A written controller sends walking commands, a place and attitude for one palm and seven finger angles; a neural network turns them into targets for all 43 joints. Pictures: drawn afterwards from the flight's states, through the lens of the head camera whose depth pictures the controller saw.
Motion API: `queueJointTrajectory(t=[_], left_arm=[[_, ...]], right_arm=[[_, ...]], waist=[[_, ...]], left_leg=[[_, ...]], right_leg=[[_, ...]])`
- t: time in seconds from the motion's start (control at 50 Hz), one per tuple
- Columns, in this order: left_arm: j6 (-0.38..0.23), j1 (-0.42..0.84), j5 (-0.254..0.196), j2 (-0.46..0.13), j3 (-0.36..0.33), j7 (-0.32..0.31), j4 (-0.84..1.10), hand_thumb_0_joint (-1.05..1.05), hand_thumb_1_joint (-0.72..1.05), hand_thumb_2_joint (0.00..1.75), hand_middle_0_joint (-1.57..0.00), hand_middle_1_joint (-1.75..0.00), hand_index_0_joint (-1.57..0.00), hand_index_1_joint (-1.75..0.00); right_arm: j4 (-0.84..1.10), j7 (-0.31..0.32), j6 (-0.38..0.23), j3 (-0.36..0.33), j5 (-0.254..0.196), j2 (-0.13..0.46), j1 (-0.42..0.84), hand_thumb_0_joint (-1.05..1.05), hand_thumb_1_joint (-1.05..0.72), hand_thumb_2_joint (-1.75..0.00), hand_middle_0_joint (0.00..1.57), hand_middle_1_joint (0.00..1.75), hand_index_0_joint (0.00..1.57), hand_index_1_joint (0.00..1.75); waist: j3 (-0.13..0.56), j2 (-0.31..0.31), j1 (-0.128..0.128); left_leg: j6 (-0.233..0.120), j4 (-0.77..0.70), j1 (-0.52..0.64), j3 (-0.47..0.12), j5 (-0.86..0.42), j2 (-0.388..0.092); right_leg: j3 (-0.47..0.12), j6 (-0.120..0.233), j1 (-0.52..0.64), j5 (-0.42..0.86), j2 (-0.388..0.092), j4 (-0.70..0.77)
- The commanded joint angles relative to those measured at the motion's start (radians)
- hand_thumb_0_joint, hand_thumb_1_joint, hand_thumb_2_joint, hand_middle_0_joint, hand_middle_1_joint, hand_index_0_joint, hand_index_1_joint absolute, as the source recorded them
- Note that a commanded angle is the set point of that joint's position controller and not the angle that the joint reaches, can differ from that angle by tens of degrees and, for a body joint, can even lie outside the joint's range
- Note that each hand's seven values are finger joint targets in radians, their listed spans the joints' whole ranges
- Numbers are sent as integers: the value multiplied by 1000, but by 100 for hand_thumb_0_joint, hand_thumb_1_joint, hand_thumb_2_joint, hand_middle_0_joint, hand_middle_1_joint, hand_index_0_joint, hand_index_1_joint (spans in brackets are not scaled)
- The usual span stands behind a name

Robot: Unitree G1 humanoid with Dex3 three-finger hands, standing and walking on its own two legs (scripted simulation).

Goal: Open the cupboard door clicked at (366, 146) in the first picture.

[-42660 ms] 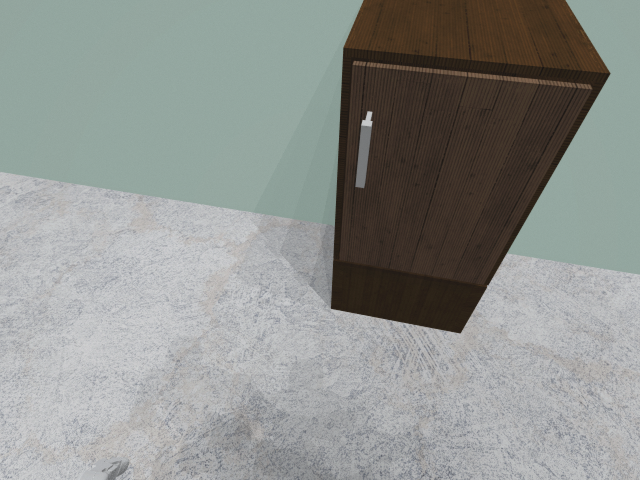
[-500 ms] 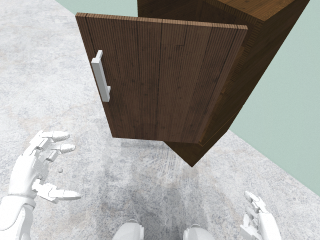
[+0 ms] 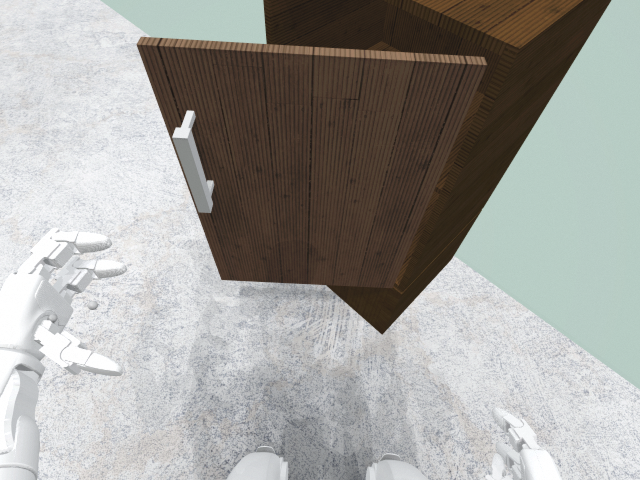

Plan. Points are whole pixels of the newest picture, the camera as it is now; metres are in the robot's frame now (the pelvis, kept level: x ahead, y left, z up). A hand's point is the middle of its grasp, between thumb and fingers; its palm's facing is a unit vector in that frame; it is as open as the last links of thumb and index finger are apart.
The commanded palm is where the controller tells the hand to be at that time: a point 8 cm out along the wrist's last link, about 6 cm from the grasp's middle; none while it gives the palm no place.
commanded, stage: raise the hand with hooked fingers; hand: left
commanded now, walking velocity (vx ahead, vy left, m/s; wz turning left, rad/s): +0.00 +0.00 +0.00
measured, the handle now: (198, 165) +0.54 +0.22 +0.04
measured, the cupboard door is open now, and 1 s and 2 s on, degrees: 42 42 42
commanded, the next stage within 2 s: move the hooked fingers beside the handle in 0.38 s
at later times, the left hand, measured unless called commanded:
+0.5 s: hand (105, 313) +0.28 +0.26 +0.05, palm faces +0.05 -1.00 -0.04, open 14.0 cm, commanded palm +0.26 +0.31 +0.06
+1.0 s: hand (128, 262) +0.35 +0.26 +0.05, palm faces +0.03 -1.00 -0.03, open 14.0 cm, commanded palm +0.33 +0.31 +0.05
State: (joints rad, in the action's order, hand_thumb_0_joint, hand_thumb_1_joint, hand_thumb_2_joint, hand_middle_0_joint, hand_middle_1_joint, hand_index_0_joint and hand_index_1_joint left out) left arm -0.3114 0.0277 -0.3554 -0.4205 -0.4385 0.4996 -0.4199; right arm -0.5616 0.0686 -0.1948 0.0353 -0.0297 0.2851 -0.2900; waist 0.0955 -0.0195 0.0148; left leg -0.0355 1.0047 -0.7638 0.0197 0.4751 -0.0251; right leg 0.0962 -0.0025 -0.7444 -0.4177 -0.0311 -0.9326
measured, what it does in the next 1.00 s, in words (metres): stands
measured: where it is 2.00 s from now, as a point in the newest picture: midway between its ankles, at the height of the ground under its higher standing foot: outside the picture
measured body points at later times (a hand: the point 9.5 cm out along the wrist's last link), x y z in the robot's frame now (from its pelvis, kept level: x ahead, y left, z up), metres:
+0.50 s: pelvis +0.00 -0.01 +0.00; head +0.06 +0.00 +0.45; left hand +0.27 +0.31 +0.06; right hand +0.15 -0.26 -0.08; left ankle +0.01 +0.09 -0.68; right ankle +0.02 -0.13 -0.68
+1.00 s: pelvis +0.00 -0.01 +0.00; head +0.08 +0.00 +0.44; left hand +0.34 +0.31 +0.06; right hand +0.11 -0.28 -0.10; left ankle +0.01 +0.09 -0.68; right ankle +0.02 -0.13 -0.68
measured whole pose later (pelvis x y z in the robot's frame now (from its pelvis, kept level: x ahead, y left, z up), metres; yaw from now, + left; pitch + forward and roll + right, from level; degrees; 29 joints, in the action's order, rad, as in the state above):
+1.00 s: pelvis +0.00 -0.01 +0.00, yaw -1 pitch +15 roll -2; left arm -0.36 0.29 -0.29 -0.45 -0.47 0.49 -0.70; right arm -0.59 0.07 -0.13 0.03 -0.03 0.28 -0.31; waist 0.09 -0.01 0.05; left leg -0.02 1.01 -0.81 0.03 0.47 -0.04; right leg 0.08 0.01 -0.81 -0.42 -0.02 -0.96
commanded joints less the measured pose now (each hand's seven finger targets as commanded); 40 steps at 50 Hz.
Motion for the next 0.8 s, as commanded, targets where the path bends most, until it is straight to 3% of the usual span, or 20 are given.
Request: queueJointTrajectory(t=[0.0, 0.06, 0.14, 0.28, 0.32, 0.46, 0.5, 0.54, 0.6, 0.68, 0.78], left_arm=[[-69, 113, -28, -228, -87, 4, 190, 0, -50, 30, -30, -120, -30, -120], [-86, 133, -33, -238, -102, -5, 190, 0, -50, 30, -30, -120, -30, -120], [-101, 135, -31, -235, -104, -10, 167, 0, -50, 30, -30, -120, -30, -120], [-110, 154, -32, -229, -91, 3, 169, 0, -50, 30, -30, -120, -30, -120], [-111, 159, -31, -247, -102, 1, 168, 0, -50, 30, -30, -120, -30, -120], [-111, 159, -31, -222, -85, 8, 151, 0, -50, 30, -30, -120, -30, -120], [-111, 258, -23, -216, -58, 6, 147, 0, -50, 30, -30, -120, -30, -120], [-109, 306, -14, -236, -69, 2, 109, 0, -50, 30, -30, -120, -30, -120], [-108, 392, 2, -245, -54, 3, 57, 0, -50, 30, -30, -120, -30, -120], [-112, 408, 14, -269, -68, 3, 40, 0, -50, 30, -30, -120, -30, -120], [-94, 428, 21, -306, -105, -7, -53, 0, -50, 30, -30, -120, -30, -120]], right_arm=[[139, 1, -45, -77, -8, 154, -4, 0, -90, -90, 20, 30, 20, 30], [136, 0, -40, -75, -5, 151, -1, 0, -90, -90, 20, 30, 20, 30], [130, 4, -34, -75, -5, 149, -2, 0, -90, -90, 20, 30, 20, 30], [129, 10, -33, -70, -8, 143, 17, 0, -90, -90, 20, 30, 20, 30], [127, 14, -34, -70, -6, 147, 14, 0, -90, -90, 20, 30, 20, 30], [125, 18, -35, -68, -10, 140, 19, 0, -90, -90, 20, 30, 20, 30], [114, 23, -38, -64, -11, 142, 22, 0, -90, -90, 20, 30, 20, 30], [104, 30, -36, -66, -11, 147, 11, 0, -90, -90, 20, 30, 20, 30], [93, 36, -34, -61, -13, 149, 12, 0, -90, -90, 20, 30, 20, 30], [91, 32, -28, -63, -8, 147, -1, 0, -90, -90, 20, 30, 20, 30], [90, 25, -3, -64, -8, 153, -18, 0, -90, -90, 20, 30, 20, 30]], waist=[[288, -62, -14], [278, -77, -14], [273, -45, -6], [264, -86, -8], [264, -50, -6], [269, -53, -1], [238, -72, 18], [243, -42, 24], [243, -53, 31], [322, -86, 9], [308, -41, 11]], left_leg=[[33, -166, 197, -60, -363, 16], [31, -166, 184, -52, -342, 20], [23, -161, 159, -42, -310, 22], [21, -164, 150, -40, -265, 24], [17, -162, 148, -44, -273, 21], [16, -156, 144, -38, -261, 24], [17, -155, 140, -43, -227, 23], [16, -152, 132, -46, -204, 19], [14, -151, 120, -47, -170, 21], [18, -148, 161, -48, -261, 20], [17, -142, 115, -39, -267, 17]], right_leg=[[-24, 30, 140, 214, 53, 88], [-31, 31, 148, 211, 52, 90], [-44, 27, 162, 205, 50, 98], [-53, 28, 163, 172, 45, 108], [-52, 29, 170, 181, 47, 105], [-60, 24, 169, 182, 43, 110], [-58, 24, 129, 147, 42, 110], [-62, 23, 118, 122, 43, 111], [-68, 23, 103, 85, 39, 112], [-62, 29, 139, 171, 38, 90], [-66, 23, 150, 194, 41, 87]])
